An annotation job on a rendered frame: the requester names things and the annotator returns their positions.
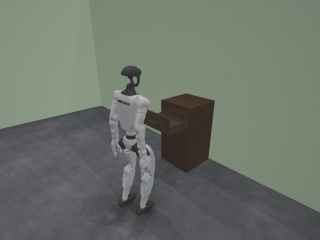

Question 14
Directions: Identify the handle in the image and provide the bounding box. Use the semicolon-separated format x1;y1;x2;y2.
147;120;158;126

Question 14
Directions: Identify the left robot upper arm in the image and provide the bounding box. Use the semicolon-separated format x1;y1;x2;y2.
109;90;122;122

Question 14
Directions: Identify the right robot upper arm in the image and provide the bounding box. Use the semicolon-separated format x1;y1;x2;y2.
133;95;150;133

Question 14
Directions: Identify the robot left hand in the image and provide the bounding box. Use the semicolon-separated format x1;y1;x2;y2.
111;139;122;157

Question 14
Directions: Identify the right robot forearm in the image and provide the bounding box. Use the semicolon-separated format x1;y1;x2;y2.
135;125;147;158

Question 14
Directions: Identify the drawer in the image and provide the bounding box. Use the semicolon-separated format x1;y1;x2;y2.
144;109;189;136

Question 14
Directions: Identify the left robot shin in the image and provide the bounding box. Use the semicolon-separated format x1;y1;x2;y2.
122;165;135;201

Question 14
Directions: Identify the cabinet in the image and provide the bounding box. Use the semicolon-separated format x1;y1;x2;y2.
161;93;215;173

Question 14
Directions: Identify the humanoid robot head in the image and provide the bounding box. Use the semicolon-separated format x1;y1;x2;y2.
120;65;142;96

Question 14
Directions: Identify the left robot forearm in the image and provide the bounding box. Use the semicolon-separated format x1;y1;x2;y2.
109;118;119;141

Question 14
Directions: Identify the robot right hand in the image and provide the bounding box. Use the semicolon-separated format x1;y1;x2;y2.
139;157;151;177

